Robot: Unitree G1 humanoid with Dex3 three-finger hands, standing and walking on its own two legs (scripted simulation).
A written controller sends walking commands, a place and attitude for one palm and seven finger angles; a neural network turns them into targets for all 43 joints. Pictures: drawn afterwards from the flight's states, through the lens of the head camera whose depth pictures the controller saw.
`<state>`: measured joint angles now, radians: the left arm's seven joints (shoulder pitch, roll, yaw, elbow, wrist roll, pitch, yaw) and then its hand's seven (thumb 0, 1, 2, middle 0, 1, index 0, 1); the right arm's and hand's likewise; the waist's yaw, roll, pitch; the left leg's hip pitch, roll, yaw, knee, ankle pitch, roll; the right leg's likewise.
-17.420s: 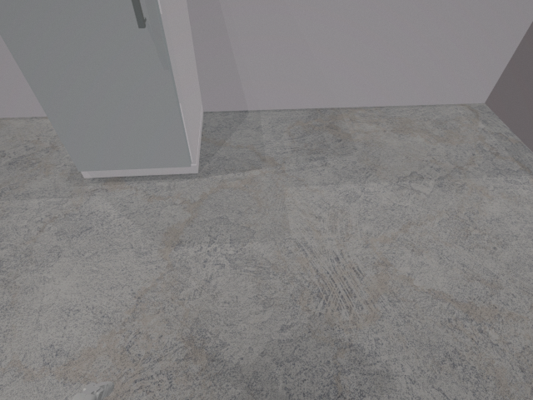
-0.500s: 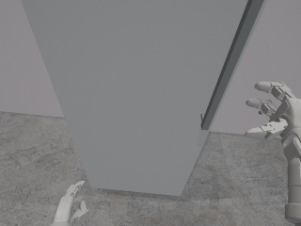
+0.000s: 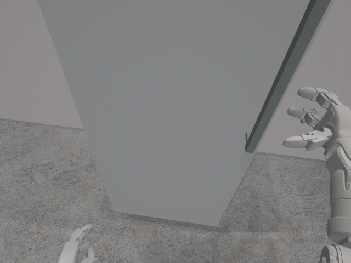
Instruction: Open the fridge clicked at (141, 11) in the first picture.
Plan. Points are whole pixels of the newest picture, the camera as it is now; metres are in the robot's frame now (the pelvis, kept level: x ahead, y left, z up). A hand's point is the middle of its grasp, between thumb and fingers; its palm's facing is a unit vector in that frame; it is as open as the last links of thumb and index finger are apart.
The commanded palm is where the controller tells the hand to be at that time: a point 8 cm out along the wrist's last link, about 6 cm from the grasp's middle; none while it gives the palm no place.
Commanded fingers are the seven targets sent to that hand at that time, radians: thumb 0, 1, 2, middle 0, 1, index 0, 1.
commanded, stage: move the hooked fingers beside the handle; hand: right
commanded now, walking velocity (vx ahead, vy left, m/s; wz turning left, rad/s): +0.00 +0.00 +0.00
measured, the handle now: (282, 67) +0.44 -0.18 +0.27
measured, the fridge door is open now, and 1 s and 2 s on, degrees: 0 0 0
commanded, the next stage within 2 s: feel for the door with the fingertips in 0.90 s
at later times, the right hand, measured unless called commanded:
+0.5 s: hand (300, 122) +0.38 -0.23 +0.18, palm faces +0.10 +0.99 -0.02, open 14.0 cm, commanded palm +0.35 -0.27 +0.19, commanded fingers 0.00 0.50 -0.30 0.30 1.20 0.30 1.20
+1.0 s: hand (297, 119) +0.38 -0.23 +0.18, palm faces +0.12 +0.99 -0.01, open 14.0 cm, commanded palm +0.35 -0.27 +0.18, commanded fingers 0.00 0.50 -0.30 0.30 1.20 0.30 1.20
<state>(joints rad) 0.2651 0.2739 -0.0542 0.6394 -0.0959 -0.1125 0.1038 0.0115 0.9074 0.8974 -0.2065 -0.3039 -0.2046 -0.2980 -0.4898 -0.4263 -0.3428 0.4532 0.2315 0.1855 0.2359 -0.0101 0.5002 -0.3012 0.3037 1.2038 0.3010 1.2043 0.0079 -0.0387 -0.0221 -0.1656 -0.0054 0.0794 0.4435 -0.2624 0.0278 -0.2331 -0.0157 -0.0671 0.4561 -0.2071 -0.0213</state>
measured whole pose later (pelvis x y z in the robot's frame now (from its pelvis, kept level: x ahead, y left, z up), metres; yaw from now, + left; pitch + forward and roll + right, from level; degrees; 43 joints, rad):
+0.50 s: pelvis +0.00 +0.00 +0.00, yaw +0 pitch -1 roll +0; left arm 0.24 0.26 -0.06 0.62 -0.09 -0.08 0.10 0.01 0.91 0.90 -0.21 -0.30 -0.20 -0.30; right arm -0.47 -0.38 -0.31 0.38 0.23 0.20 0.20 -0.01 0.50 -0.30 0.30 1.20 0.30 1.20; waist -0.01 -0.04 -0.03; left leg -0.16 0.00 0.08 0.44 -0.27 0.02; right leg -0.23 -0.01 -0.07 0.46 -0.22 -0.03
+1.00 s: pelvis +0.00 +0.00 +0.00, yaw +0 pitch -1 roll +0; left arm 0.26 0.26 -0.05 0.63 -0.09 -0.06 0.10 0.01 0.91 0.90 -0.21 -0.30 -0.20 -0.30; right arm -0.49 -0.40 -0.32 0.44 0.22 0.18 0.19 -0.01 0.50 -0.30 0.30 1.20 0.30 1.20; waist 0.01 -0.03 -0.03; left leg -0.16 -0.01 0.08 0.43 -0.26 0.03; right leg -0.23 -0.02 -0.07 0.45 -0.21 -0.02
